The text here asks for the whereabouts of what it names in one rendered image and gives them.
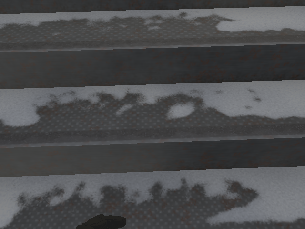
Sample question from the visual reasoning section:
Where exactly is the left robot hand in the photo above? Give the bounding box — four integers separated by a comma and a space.
73, 214, 127, 229

